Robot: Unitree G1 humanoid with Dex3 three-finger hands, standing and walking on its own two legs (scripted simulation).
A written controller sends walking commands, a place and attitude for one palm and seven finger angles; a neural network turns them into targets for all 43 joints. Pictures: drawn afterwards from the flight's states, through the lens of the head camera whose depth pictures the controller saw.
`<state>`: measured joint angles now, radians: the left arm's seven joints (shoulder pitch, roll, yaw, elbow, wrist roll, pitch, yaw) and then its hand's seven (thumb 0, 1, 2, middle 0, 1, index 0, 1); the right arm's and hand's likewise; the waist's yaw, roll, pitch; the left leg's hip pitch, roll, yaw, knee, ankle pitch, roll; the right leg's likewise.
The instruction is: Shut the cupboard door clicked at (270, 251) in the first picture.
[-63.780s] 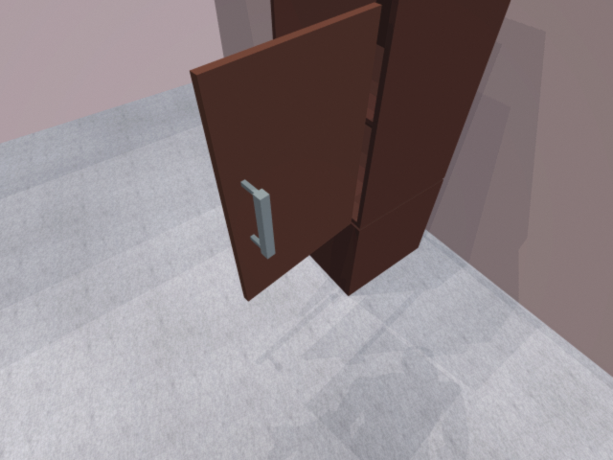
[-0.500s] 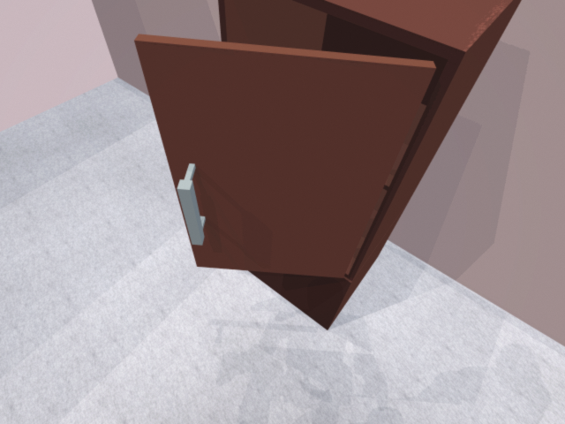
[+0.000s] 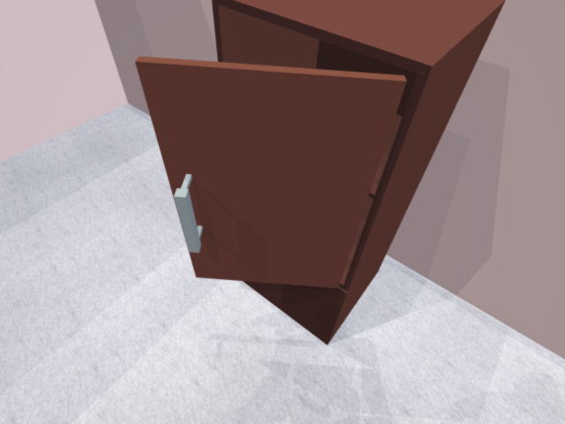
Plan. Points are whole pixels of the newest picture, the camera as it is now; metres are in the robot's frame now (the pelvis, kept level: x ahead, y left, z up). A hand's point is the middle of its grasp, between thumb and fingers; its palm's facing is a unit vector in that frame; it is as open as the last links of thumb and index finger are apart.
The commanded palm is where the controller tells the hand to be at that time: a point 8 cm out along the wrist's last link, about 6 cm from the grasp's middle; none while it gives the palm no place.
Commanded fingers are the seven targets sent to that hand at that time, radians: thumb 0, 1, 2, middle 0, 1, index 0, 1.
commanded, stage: look again from close up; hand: left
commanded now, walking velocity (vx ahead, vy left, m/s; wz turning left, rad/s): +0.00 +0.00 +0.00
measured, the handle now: (191, 215) +0.49 +0.22 -0.05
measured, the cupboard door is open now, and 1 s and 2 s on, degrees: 34 34 34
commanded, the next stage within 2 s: raise the hand and make a fist in 0.56 s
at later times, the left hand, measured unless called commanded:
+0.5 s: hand out of the picture +0.03 +0.23 -0.18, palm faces -0.04 -0.97 -0.26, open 7.4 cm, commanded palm none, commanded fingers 0.00 0.90 0.90 -0.20 -0.30 -0.20 -0.30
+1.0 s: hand (159, 391) +0.17 +0.18 -0.04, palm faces +0.02 -1.00 -0.06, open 6.6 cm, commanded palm +0.11 +0.26 -0.07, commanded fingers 0.00 0.90 0.90 -0.51 -0.64 -0.51 -0.64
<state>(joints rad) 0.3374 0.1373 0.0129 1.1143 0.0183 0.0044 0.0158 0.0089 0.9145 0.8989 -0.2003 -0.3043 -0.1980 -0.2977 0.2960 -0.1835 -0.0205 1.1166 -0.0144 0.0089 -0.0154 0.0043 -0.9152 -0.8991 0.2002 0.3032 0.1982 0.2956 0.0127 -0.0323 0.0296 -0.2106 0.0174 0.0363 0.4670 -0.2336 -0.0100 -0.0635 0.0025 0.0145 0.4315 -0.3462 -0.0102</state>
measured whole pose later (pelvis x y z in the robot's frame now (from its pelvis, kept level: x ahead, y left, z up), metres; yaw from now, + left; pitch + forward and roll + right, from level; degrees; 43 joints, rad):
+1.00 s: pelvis -0.04 -0.03 -0.07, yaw -1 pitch +11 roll +3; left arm 0.30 0.23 0.25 0.32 -0.28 -0.56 -0.36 0.00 0.91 0.90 -0.34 -0.46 -0.34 -0.46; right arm 0.17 -0.25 -0.05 0.65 0.03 -0.28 0.00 0.01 -0.91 -0.90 0.20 0.30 0.20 0.30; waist -0.01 -0.06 -0.15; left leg -0.79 0.00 -0.02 0.99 -0.40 -0.04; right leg -0.75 0.02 -0.02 1.09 -0.53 -0.07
